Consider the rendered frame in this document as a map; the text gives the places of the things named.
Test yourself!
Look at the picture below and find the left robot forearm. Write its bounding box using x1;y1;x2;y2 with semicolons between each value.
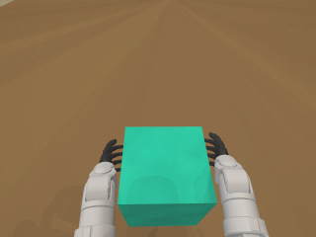
74;161;118;237

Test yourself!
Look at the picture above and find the right robot forearm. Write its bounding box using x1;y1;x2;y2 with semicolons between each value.
214;154;270;237

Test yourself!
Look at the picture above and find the carton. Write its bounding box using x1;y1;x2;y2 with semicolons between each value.
118;126;217;227

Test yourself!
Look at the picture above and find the robot left hand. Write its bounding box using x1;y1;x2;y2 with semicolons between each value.
99;139;123;172

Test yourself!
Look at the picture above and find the robot right hand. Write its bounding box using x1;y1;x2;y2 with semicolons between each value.
204;132;229;167

